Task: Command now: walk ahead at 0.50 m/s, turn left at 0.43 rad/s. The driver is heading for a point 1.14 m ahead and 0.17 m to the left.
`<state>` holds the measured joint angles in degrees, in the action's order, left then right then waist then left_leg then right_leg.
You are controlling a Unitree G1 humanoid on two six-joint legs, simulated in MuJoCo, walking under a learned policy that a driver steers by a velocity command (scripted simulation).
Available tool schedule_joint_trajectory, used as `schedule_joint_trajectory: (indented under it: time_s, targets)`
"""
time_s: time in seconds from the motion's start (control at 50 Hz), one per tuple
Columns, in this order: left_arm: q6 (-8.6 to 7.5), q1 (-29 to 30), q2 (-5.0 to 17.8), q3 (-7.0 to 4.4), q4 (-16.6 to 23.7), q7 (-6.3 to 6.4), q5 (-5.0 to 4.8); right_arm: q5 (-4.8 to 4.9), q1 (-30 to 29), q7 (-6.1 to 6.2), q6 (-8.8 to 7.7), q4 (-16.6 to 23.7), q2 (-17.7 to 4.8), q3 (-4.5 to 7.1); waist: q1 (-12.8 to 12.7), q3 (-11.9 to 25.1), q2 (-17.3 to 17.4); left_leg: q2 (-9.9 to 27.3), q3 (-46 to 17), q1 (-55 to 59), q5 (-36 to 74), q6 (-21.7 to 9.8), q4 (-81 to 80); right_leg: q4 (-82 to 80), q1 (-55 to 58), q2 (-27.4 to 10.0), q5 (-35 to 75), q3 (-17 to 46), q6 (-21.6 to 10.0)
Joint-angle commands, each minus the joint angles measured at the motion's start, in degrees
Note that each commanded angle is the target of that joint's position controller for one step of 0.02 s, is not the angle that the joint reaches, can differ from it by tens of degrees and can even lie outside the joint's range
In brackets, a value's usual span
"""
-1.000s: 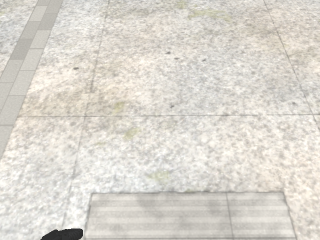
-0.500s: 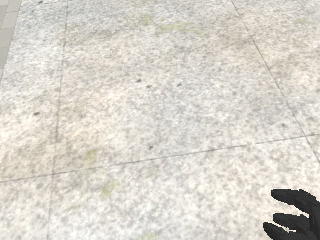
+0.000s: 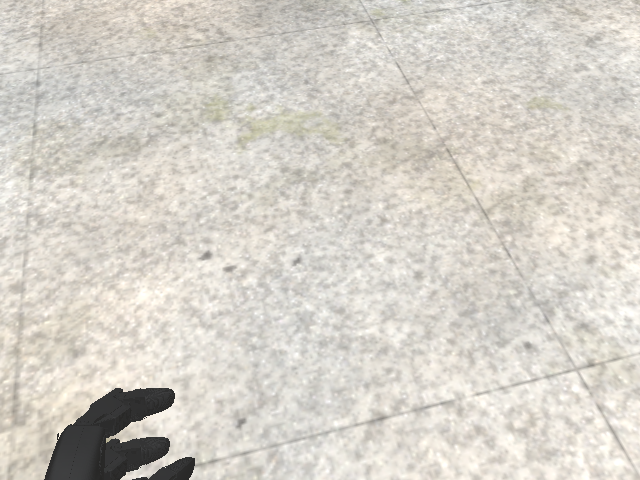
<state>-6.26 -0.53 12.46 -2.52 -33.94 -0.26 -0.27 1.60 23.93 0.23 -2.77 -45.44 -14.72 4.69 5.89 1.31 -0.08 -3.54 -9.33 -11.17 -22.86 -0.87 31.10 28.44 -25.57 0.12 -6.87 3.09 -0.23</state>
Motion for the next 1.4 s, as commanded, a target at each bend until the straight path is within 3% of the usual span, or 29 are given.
schedule_joint_trajectory:
  time_s: [0.02,0.04,0.06,0.08,0.14,0.28,0.38,0.42,0.46,0.48,0.5,0.52,0.54,0.58,0.62,0.7,0.8,0.92,0.98,1.02,1.04,1.06,1.08,1.1,1.12,1.16,1.22,1.3,1.4]
  targets:
    - [0.08,-20.91,16.0,-5.56,-0.56,0.93,1.37,0.35,-1.82,0.21,-2.32,8.67,-1.41,-0.59,-10.84,15.93,-18.8,0.11,2.43,-32.63,-10.39,-1.43,28.95,-7.5,43.02,-25.12,-8.84,32.39,-14.12]
    - [0.18,-21.4,12.23,-4.97,-1.05,0.85,0.68,0.84,-2.36,0.45,-2.27,7.73,-6.13,0.51,-11.7,12.71,-14.53,3.6,1.92,-39.22,-9.35,-0.62,37.97,-9.86,41.22,-25.08,-18.89,37.42,-15.43]
    - [0.22,-19.93,9.41,-4.04,-0.89,1.0,0.4,0.43,-6.21,0.41,-1.84,8.22,-7.89,1.1,-12.25,7.2,-9.78,5.27,1.94,-41.21,-3.93,-0.48,41.49,-10.32,36.74,-22.62,-18.32,30.38,-13.68]
    - [0.35,-16.92,7.89,-3.34,-0.76,0.92,0.74,-0.13,-8.19,0.39,-1.35,8.43,-7.11,1.11,-10.81,4.19,-6.63,6.65,2.89,-39.6,0.32,-0.31,41.63,-11.43,31.17,-19.88,-12.85,23.98,-12.2]
    - [0.21,-11.96,5.63,-2.6,-2.2,0.47,1.15,-0.26,-9.49,-0.19,-0.03,9.2,-4.74,1.04,-6.93,-1.19,-7.27,9.01,3.0,-34.36,5.45,0.31,37.81,-15.79,19.87,-15.74,-0.41,11.93,-10.2]
    - [0.16,-13.5,9.86,-4.03,-6.88,1.34,0.63,-0.59,-18.47,-1.86,0.65,11.27,-2.02,-0.51,-7.9,-2.19,-4.03,9.3,6.05,-30.99,20.72,1.26,19.56,-17.66,19.19,-14.37,10.82,-3.47,-8.75]
    - [1.01,-16.61,13.44,-5.07,-9.12,1.32,-0.9,-0.27,-25.56,-3.34,0.81,14.3,-3.41,-0.48,-9.64,-4.06,-4.04,7.78,9.97,-27.21,18.54,-1.57,9.12,-15.71,24.24,-16.36,12.72,-7.94,-6.89]
    - [1.59,-16.63,15.14,-5.56,-9.49,1.49,-1.36,-0.59,-24.48,-3.6,1.04,14.93,-5.0,0.29,-8.0,-2.69,-5.24,4.92,13.15,-22.0,12.77,-3.86,6.95,-10.09,26.5,-16.58,28.16,-10.49,-5.69]
    - [2.33,-16.6,15.7,-5.56,-9.55,1.92,-1.72,-0.66,-12.11,-3.27,1.31,11.95,-8.57,2.59,-0.97,3.94,-4.73,-0.64,16.61,-3.67,14.45,-7.2,1.34,7.02,24.03,-13.86,42.45,-14.39,-3.46]
    - [2.16,-17.54,13.71,-4.73,-8.69,2.24,-0.61,-0.42,-1.9,-2.34,1.63,9.64,-12.77,4.51,3.23,9.03,-1.02,2.67,8.88,14.5,17.12,-9.92,1.7,23.58,10.67,-11.81,30.13,-14.85,-0.96]
    - [0.88,-22.73,5.49,-1.79,-4.76,1.38,1.91,0.06,-3.05,-1.86,1.04,10.1,-20.29,5.24,-3.55,13.89,16.57,19.18,-24.22,33.41,10.92,-20.94,-3.25,45.78,-15.8,-1.06,-23.91,-10.94,2.86]
    - [-1.4,-17.49,9.59,-2.02,-4.04,0.6,-0.11,-0.28,0.79,-1.82,0.61,11.72,-16.34,3.95,1.3,22.99,11.74,22.6,-38.72,36.79,1.35,-23.53,-12.7,52.73,-21.81,0.44,-26.46,1.96,2.2]
    - [-2.22,-12.05,12.14,-2.72,-2.73,0.32,-2.2,-0.87,-1.04,-1.84,0.07,10.72,-13.17,3.05,1.93,15.01,8.36,20.93,-30.58,32.05,5.0,-20.38,-13.56,52.6,-26.28,-2.0,-20.6,1.96,1.29]
    - [-2.11,-11.87,11.29,-2.29,-4.1,1.09,-0.31,-0.89,-9.08,-1.55,-0.32,11.36,-8.39,1.38,-2.99,6.99,1.58,17.68,-16.59,14.6,17.74,-16.45,-12.98,44.07,-20.01,-7.23,-12.71,0.77,0.87]
    - [-0.39,-14.25,11.14,-2.62,-5.15,0.91,-0.04,-2.05,-12.33,-1.54,-0.9,11.41,-5.92,0.29,-6.38,4.92,3.28,15.63,-10.69,4.66,25.78,-15.57,-15.61,40.43,-12.81,-9.12,-10.27,0.92,1.01]
    - [1.82,-11.69,8.0,-1.58,-5.14,1.07,0.0,-2.02,-10.19,-1.13,-2.47,7.76,-7.83,0.58,-6.45,0.82,2.33,14.97,-2.01,0.06,31.91,-14.59,-19.78,32.74,-15.09,-9.4,-1.84,0.22,2.08]
    - [1.53,-4.53,6.79,-0.92,-4.28,-0.25,-0.77,-1.99,-8.41,-0.51,-2.84,5.0,-8.34,0.3,-3.31,-2.09,2.74,12.7,6.87,2.45,29.74,-9.83,-21.81,15.92,-13.87,-6.85,15.1,-0.77,0.59]
    - [1.43,2.65,6.04,-0.45,-0.39,-2.77,-1.04,-1.54,-4.33,-0.17,-1.56,1.78,-9.52,0.77,-0.32,-5.24,2.13,17.33,9.4,15.95,34.37,-8.85,-18.59,6.71,-19.08,-4.05,9.76,-2.16,-2.07]
    - [1.64,-0.35,7.56,-1.18,0.44,-3.58,-0.52,-1.15,-5.93,0.72,-0.37,2.26,-11.4,1.28,-3.1,-1.59,4.9,17.39,12.07,18.71,59.07,-6.91,-9.91,5.96,-11.44,0.15,-0.17,-7.17,-4.79]
    - [1.96,-13.33,11.8,-3.48,-2.02,-3.08,-0.45,-1.01,-7.49,1.62,0.45,2.93,-12.34,1.37,-10.58,5.69,5.22,14.88,15.1,14.43,69.97,-4.39,7.71,2.11,7.22,4.22,1.03,-8.78,-8.01]
    - [2.3,-22.86,16.47,-4.98,-3.57,-2.15,-0.43,-1.98,-6.96,2.05,-0.13,4.28,-10.64,0.55,-14.29,12.19,-0.17,12.52,16.1,0.53,52.39,-2.12,25.1,2.42,26.19,-3.87,6.7,3.72,-11.85]
    - [1.87,-22.92,20.76,-5.51,-3.38,-2.04,-0.95,-3.57,0.24,0.61,-1.89,6.46,-2.69,-2.08,-8.04,18.75,-14.85,-0.66,11.53,-25.99,-5.66,1.87,45.73,-1.47,47.51,-18.27,-0.03,35.9,-23.93]
    - [2.14,-25.96,15.45,-4.44,-3.28,-1.7,-1.3,-1.98,-5.14,-0.54,-3.96,6.29,-8.13,-1.25,-13.27,23.19,-9.48,0.49,1.87,-32.87,-8.44,1.33,50.93,-7.54,51.53,-18.35,-7.27,42.46,-23.84]
    - [2.23,-22.94,13.77,-3.93,-2.96,-1.21,-0.84,0.15,-10.78,-1.04,-5.05,8.6,-9.6,-0.84,-13.56,14.44,-7.09,3.48,2.05,-37.14,-3.43,0.66,49.55,-8.92,45.67,-16.69,-5.76,34.07,-20.82]
    - [2.34,-19.2,12.94,-3.64,-2.1,-0.94,-0.72,-0.39,-13.2,-0.79,-5.63,9.42,-8.83,-1.29,-11.45,9.22,-0.7,5.92,2.8,-35.7,0.73,0.38,44.68,-9.61,36.68,-14.54,-1.08,28.33,-18.97]
    - [2.47,-14.31,10.79,-2.75,-0.59,-0.67,0.11,-2.23,-13.46,-0.28,-5.0,9.83,-9.12,-0.58,-7.02,3.63,0.6,8.26,3.51,-28.88,3.38,1.46,37.82,-12.28,22.59,-11.25,9.46,21.59,-18.0]
    - [2.32,-12.91,11.04,-2.79,-0.74,-0.18,-0.23,-2.66,-11.51,0.14,-3.17,9.63,-7.43,-0.9,-4.63,1.27,-1.53,8.86,5.26,-25.91,4.62,3.87,30.03,-14.56,13.74,-9.08,14.42,16.96,-18.04]
    - [2.91,-14.79,13.22,-3.51,-2.26,0.94,-0.94,-2.84,-19.61,0.13,-2.95,11.32,-4.4,-2.2,-7.19,-0.21,-3.21,6.02,7.25,-20.3,20.43,5.58,12.23,-13.73,6.85,-3.74,12.08,10.53,-14.17]
    - [3.97,-19.65,13.05,-3.56,-4.04,1.15,-1.55,-1.34,-25.97,-0.88,-3.87,12.87,-6.39,-1.45,-9.96,0.65,-5.06,2.86,5.23,-15.97,24.7,4.6,-0.41,-8.6,12.54,-5.37,2.95,17.18,-11.86]
